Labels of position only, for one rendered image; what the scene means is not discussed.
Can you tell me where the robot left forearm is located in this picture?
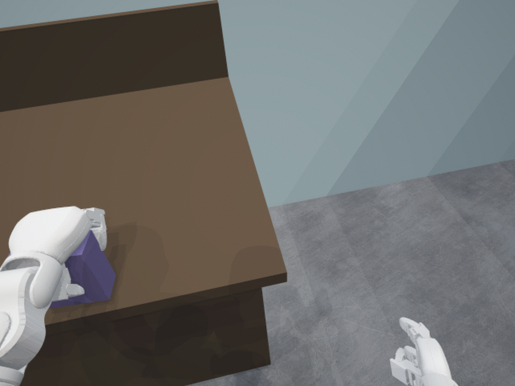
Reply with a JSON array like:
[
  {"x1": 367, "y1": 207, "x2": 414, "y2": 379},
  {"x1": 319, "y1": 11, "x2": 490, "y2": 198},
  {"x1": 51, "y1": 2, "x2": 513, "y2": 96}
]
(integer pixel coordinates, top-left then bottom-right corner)
[{"x1": 0, "y1": 252, "x2": 63, "y2": 386}]

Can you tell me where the left robot hand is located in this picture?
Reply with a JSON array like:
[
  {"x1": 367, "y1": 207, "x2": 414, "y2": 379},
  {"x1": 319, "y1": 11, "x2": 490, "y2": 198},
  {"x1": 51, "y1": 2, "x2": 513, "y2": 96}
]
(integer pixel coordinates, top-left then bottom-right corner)
[{"x1": 9, "y1": 206, "x2": 107, "y2": 302}]

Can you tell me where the table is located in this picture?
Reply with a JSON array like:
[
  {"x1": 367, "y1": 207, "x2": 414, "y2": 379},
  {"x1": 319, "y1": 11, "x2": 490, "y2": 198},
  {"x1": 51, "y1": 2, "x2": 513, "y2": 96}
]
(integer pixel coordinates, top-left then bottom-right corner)
[{"x1": 0, "y1": 0, "x2": 287, "y2": 386}]

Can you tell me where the right robot hand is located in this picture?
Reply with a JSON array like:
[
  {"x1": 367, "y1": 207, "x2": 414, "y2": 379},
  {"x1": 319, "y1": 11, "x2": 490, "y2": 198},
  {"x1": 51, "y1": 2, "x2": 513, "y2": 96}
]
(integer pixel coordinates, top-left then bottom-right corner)
[{"x1": 390, "y1": 317, "x2": 451, "y2": 386}]

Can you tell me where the sponge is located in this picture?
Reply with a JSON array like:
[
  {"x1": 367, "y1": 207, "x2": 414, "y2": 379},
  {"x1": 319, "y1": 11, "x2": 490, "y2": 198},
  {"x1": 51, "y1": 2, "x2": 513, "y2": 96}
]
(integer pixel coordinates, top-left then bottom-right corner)
[{"x1": 8, "y1": 230, "x2": 116, "y2": 309}]

